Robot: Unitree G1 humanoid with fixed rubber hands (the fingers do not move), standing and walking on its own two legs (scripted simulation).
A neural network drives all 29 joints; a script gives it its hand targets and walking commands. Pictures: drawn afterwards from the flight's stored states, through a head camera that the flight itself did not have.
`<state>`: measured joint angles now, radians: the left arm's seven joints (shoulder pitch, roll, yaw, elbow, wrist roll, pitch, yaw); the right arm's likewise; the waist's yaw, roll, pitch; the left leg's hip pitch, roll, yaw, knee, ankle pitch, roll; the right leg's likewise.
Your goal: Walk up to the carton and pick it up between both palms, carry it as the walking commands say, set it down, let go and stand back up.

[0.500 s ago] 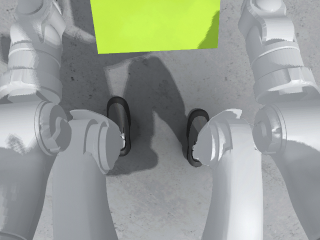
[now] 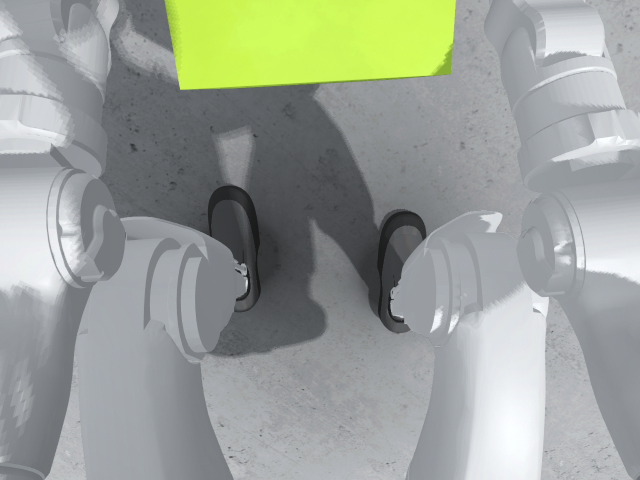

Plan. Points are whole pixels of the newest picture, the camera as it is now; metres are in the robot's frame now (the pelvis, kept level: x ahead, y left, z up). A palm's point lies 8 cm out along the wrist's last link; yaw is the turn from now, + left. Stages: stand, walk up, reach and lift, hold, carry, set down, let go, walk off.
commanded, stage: reach and lift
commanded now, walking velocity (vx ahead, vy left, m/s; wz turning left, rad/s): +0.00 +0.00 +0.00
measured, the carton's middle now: out of the picture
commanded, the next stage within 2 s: none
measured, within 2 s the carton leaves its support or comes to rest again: leaves its support in 1.36 s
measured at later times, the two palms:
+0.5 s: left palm out of the picture +0.56 +0.17 -0.19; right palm out of the picture +0.55 -0.14 -0.19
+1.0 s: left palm out of the picture +0.56 +0.17 -0.19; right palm out of the picture +0.56 -0.14 -0.19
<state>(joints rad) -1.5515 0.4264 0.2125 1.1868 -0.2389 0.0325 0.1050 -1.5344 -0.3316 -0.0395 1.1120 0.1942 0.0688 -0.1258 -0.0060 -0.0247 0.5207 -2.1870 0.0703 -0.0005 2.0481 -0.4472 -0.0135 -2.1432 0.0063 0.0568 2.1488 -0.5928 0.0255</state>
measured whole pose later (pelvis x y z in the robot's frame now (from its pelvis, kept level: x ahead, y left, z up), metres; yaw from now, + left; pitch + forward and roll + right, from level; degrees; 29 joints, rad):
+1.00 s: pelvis +0.00 +0.00 -0.01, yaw -1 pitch +33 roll +2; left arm -1.58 0.37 0.18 1.19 -0.12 0.08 0.08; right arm -1.56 -0.31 -0.03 1.13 0.20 0.13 -0.09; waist 0.01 -0.05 0.49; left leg -2.21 0.07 -0.01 2.09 -0.46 -0.01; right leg -2.17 0.03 0.06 2.19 -0.59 0.03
